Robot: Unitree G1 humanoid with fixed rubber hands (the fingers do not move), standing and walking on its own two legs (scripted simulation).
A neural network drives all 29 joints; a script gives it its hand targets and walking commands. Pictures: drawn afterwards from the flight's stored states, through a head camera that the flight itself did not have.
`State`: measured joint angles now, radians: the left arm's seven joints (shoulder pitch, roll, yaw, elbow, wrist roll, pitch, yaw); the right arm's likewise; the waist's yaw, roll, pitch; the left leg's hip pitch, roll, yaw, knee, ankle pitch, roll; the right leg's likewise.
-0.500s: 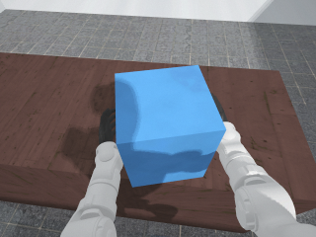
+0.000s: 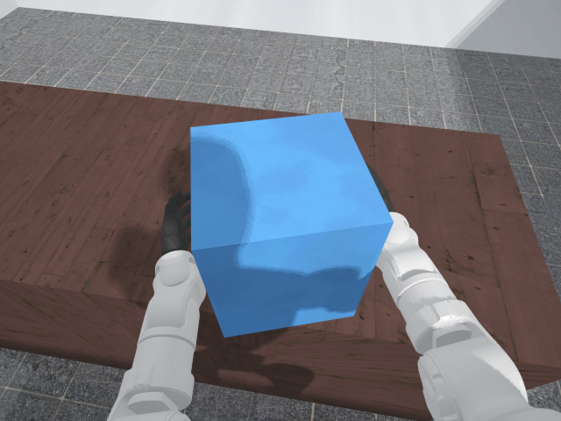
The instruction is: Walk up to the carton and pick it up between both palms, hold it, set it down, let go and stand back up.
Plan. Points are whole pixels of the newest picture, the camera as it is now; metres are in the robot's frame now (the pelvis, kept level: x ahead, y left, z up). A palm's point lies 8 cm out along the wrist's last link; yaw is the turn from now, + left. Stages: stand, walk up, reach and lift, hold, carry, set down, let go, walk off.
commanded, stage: reach and lift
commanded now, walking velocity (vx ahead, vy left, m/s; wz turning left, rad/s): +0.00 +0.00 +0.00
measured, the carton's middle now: (279, 230) +0.38 +0.04 +0.05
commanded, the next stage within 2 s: none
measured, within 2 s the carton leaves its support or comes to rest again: neither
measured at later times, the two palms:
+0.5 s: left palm (152, 218) +0.33 +0.20 +0.12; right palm (389, 188) +0.39 -0.10 +0.15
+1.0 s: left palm (158, 194) +0.35 +0.19 +0.14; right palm (403, 189) +0.37 -0.11 +0.16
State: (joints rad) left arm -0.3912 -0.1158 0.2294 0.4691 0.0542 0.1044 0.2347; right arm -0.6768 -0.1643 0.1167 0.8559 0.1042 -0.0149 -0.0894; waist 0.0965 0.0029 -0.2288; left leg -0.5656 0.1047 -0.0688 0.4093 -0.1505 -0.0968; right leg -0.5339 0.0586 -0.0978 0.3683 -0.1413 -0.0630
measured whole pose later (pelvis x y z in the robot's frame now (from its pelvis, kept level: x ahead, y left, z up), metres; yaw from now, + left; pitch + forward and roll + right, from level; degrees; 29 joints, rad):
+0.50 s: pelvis -0.03 +0.01 +0.00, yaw +1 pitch +6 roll -1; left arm -0.59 -0.07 0.30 0.49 0.16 0.37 0.16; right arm -0.81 -0.08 -0.14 0.94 0.02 0.14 -0.07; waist 0.05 -0.05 -0.17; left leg -0.37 0.08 -0.07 0.39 -0.13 -0.08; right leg -0.35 0.03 -0.10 0.39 -0.14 -0.05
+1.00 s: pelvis -0.02 +0.03 +0.01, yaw +0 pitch +4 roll -1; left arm -0.61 0.01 0.21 0.46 0.06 0.45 0.17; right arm -0.76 -0.09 -0.05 0.75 0.13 0.28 -0.16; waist -0.02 -0.03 -0.15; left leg -0.32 0.05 -0.04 0.39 -0.14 -0.05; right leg -0.30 0.00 -0.07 0.36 -0.14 -0.01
